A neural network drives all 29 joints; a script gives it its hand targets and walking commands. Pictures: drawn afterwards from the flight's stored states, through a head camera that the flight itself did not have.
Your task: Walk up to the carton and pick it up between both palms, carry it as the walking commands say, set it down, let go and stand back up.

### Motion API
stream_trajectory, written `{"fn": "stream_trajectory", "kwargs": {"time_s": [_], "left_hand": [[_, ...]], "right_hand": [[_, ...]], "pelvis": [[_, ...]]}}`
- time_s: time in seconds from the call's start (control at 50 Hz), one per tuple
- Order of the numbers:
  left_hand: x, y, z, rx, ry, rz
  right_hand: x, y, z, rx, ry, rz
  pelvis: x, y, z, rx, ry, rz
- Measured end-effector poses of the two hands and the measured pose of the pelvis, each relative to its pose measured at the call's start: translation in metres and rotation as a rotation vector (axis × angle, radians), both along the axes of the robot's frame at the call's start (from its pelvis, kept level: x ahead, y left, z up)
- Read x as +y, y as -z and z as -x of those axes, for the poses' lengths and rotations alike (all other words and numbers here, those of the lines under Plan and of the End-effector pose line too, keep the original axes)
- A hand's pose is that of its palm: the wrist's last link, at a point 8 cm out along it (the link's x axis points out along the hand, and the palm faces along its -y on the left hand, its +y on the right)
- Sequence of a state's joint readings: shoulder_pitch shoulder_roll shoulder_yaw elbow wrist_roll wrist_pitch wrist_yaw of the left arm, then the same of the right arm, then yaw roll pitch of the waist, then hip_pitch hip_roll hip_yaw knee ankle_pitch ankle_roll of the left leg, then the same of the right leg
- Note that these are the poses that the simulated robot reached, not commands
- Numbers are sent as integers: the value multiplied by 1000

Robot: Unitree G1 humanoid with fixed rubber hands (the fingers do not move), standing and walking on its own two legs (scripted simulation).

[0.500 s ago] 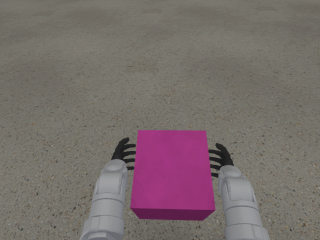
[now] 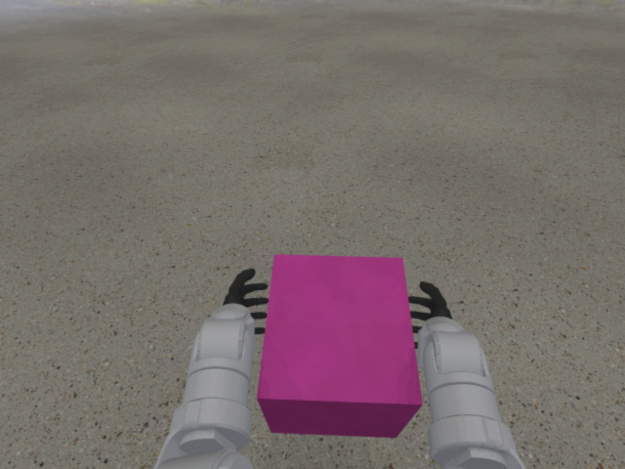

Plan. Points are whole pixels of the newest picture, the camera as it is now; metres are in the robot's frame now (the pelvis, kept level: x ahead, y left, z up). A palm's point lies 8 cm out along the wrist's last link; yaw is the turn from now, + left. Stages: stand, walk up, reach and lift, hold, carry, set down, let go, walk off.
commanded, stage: reach and lift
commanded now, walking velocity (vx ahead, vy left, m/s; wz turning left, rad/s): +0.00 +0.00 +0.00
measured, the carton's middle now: (335, 347) +0.33 +0.00 -0.03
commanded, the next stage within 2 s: hold in 0.86 s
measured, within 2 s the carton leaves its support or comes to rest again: neither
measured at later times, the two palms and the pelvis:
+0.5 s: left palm (229, 330) +0.30 +0.14 +0.05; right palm (437, 341) +0.30 -0.13 +0.04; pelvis +0.01 +0.00 +0.00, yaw +0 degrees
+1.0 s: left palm (230, 328) +0.30 +0.14 +0.06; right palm (441, 350) +0.28 -0.14 +0.04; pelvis +0.01 +0.01 +0.00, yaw -1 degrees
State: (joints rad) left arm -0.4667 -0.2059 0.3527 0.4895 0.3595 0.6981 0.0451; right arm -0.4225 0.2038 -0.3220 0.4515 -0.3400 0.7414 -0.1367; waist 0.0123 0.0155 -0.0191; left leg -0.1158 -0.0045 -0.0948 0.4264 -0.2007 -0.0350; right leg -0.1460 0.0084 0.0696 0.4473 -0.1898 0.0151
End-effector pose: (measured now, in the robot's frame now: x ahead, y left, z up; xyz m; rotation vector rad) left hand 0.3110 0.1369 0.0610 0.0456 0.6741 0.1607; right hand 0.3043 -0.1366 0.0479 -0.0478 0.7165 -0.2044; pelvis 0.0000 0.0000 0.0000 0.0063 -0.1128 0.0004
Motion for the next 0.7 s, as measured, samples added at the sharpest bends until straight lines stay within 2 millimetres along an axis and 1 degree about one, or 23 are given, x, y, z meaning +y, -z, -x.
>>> {"fn": "stream_trajectory", "kwargs": {"time_s": [0.1, 0.18, 0.28, 0.36, 0.44, 0.54, 0.7], "left_hand": [[-3, 5, 2, 11, 10, -11], [-5, 8, 2, 11, 9, -2], [-4, 7, 2, -6, 6, 8], [0, 11, 5, 12, 4, 2], [5, 10, 9, 10, 10, 0], [9, 10, 12, 1, 10, 10], [9, 7, 13, -6, 26, 7]], "right_hand": [[-5, 5, 2, 8, 2, -26], [-5, 9, 1, 10, 5, -11], [-4, 4, -2, -9, -7, 7], [-3, 8, 0, 15, -40, 3], [0, 10, 5, 15, -66, -12], [4, 6, 9, 5, -76, -7], [5, 7, 15, 6, -42, -13]], "pelvis": [[-1, 1, 0, -7, 11, -1], [-3, 1, 0, -2, 13, -1], [-6, 0, -4, 7, 13, -1], [-6, -1, -6, 2, 8, 1], [-4, -2, -7, -3, 6, 5], [0, -1, -4, -17, 1, 6], [8, 1, 0, -27, 0, 7]]}}
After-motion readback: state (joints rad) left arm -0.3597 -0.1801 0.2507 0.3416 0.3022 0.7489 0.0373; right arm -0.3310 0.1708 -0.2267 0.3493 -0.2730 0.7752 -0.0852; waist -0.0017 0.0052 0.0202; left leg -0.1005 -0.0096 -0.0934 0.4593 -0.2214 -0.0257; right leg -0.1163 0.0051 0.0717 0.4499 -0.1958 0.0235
